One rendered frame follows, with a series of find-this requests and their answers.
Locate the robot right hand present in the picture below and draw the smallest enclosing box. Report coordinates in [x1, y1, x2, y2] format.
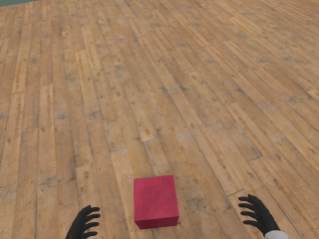
[238, 194, 281, 237]

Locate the robot left hand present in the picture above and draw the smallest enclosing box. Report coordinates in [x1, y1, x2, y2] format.
[65, 205, 101, 239]

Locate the carton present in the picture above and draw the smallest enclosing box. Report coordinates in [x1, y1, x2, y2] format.
[134, 174, 179, 230]

